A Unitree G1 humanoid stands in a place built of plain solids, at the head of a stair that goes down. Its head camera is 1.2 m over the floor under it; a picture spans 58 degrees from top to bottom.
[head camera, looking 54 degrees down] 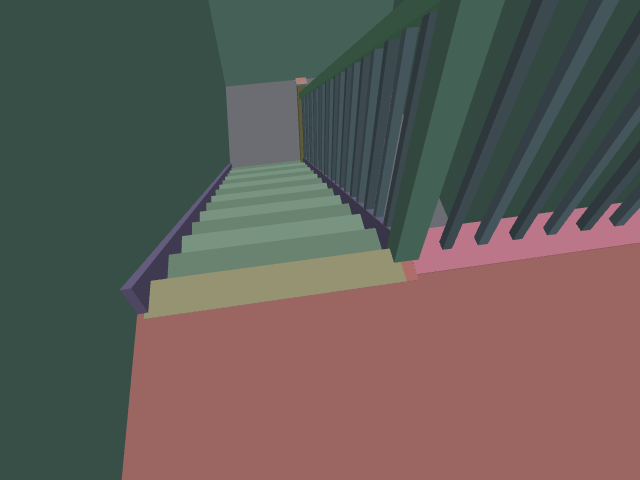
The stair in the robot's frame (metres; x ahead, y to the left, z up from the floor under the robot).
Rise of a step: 0.18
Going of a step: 0.22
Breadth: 0.81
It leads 9 degrees to the left of straight ahead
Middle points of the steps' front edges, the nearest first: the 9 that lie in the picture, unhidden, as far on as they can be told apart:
0.77 0.15 0.00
0.99 0.18 -0.17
1.21 0.21 -0.35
1.43 0.25 -0.52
1.64 0.28 -0.70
1.86 0.32 -0.87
2.08 0.35 -1.05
2.30 0.39 -1.23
2.51 0.42 -1.40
